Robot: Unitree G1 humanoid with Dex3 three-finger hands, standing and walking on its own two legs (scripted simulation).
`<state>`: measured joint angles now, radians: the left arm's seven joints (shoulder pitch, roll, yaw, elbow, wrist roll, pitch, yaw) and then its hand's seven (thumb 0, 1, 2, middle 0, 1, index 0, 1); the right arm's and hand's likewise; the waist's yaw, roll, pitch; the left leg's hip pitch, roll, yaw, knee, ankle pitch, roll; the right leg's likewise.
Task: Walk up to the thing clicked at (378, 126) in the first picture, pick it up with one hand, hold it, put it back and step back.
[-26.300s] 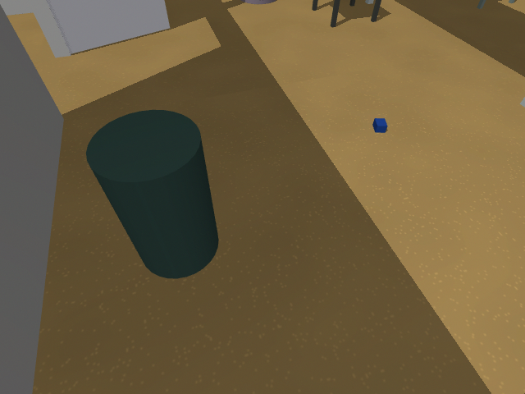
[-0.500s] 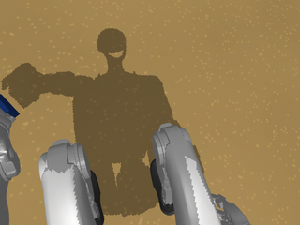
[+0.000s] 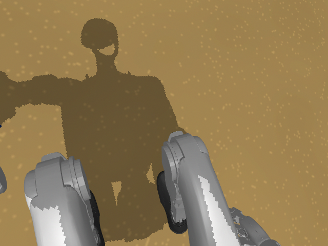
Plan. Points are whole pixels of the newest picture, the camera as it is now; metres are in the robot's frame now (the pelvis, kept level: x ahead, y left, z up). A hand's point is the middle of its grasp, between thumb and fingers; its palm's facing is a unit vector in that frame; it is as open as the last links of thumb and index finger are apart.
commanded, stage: rest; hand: left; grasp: from above
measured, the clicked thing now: out of the picture +0.41 +0.39 -0.21
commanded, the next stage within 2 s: open in 1.20 s
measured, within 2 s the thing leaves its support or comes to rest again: rests again in 1.16 s
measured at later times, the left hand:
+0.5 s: hand out of the picture +0.41 +0.37 -0.22, palm faces -0.27 -0.37 -0.89, open 10.2 cm
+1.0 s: hand out of the picture +0.42 +0.37 -0.24, palm faces -0.26 -0.36 -0.90, open 10.2 cm
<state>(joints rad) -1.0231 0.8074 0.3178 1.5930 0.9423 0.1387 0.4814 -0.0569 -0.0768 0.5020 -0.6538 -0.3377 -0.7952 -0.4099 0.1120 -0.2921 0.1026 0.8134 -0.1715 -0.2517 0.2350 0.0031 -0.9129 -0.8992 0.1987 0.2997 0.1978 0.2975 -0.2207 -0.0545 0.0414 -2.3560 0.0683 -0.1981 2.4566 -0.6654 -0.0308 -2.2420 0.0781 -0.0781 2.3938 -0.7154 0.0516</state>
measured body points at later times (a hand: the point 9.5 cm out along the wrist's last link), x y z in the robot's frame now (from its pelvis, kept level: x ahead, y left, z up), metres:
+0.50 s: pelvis +0.00 +0.00 -0.01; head +0.27 +0.09 +0.34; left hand +0.42 +0.39 -0.17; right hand +0.06 -0.25 -0.11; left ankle +0.08 +0.14 -0.28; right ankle +0.09 -0.12 -0.28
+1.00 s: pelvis +0.00 +0.01 -0.01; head +0.27 +0.12 +0.33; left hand +0.43 +0.39 -0.19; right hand +0.05 -0.24 -0.08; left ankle +0.08 +0.14 -0.28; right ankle +0.09 -0.12 -0.28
